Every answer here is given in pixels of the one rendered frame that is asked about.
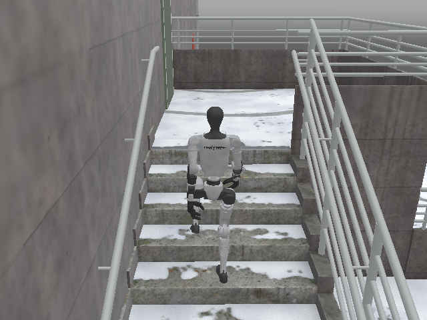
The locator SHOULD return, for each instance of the stairs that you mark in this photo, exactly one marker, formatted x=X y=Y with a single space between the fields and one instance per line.
x=269 y=277

